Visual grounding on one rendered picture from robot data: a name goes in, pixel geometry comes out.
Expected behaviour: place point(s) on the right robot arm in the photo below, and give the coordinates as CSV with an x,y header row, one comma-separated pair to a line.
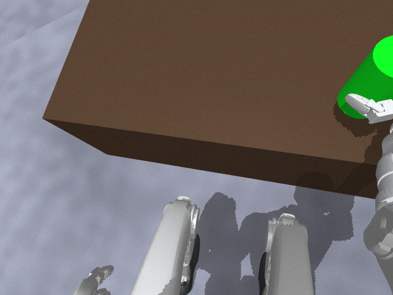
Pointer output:
x,y
378,236

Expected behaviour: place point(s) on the left robot hand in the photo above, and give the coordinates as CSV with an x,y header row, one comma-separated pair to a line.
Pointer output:
x,y
88,286

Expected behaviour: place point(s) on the right robot hand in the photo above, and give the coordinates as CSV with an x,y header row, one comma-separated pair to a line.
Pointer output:
x,y
380,111

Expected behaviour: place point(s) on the left robot foot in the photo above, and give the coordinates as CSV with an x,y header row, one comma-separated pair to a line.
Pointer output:
x,y
187,285

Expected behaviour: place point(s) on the can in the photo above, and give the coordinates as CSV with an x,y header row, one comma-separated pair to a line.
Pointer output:
x,y
373,79

